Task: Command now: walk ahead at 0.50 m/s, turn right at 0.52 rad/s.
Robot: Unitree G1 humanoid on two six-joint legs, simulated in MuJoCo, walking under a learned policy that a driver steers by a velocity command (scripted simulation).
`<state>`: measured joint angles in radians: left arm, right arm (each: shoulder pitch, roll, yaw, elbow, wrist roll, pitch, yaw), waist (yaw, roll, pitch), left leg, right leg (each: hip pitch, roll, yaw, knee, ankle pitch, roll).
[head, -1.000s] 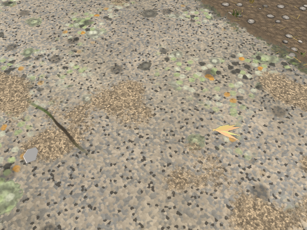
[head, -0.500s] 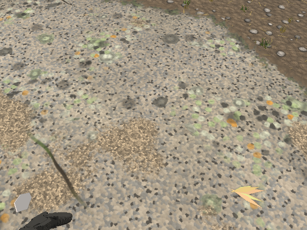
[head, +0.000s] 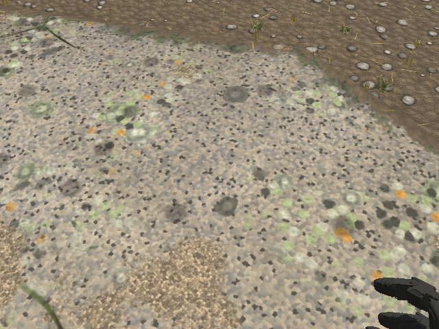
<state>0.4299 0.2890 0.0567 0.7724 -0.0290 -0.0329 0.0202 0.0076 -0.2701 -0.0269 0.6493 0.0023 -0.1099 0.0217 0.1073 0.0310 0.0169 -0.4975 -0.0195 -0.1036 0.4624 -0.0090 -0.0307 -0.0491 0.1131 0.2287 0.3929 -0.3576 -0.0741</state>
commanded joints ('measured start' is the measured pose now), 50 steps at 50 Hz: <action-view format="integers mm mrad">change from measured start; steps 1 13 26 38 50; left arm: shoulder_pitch -56 -177 -62 -226 -172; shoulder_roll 137 44 206 97 223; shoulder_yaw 37 3 59 38 82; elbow -68 -163 -156 -67 4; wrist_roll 3 15 34 45 -7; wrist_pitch -1 -4 -49 -87 -21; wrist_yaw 4 -21 -37 -28 -7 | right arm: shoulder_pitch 93 235 351 262 143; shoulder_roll -157 -129 -160 -68 -132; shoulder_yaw -66 -65 -43 -44 -70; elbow -41 76 154 84 -21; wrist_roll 1 -4 12 20 12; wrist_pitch -28 -10 39 86 91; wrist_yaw -11 -9 -16 -19 34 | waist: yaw -133 -119 37 -118 -143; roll -147 47 -7 -99 -97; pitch -73 20 -218 25 -7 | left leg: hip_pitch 291 372 247 -176 56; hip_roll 13 258 159 161 15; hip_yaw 20 -73 62 -4 212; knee -69 -321 244 538 164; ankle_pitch -27 1 150 -114 -187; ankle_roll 62 257 107 9 143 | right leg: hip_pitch -87 -636 161 -84 121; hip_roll -198 -213 -247 -384 -395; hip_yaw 194 -120 -122 -216 -445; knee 90 610 116 -273 66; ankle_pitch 440 111 317 377 937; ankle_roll -68 90 -50 -125 -26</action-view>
